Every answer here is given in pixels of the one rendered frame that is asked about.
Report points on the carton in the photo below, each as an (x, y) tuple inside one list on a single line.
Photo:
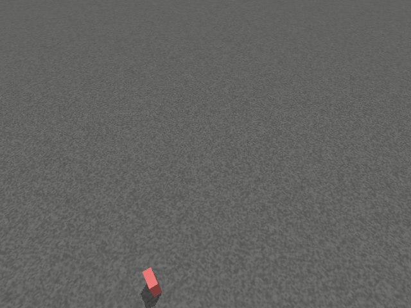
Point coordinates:
[(152, 282)]

